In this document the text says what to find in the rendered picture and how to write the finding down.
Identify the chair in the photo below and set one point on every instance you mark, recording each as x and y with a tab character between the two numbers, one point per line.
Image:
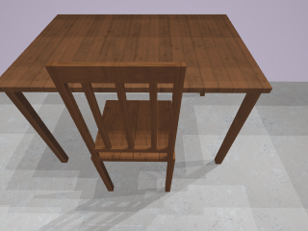
128	130

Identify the table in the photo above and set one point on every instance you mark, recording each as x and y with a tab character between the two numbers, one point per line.
217	60

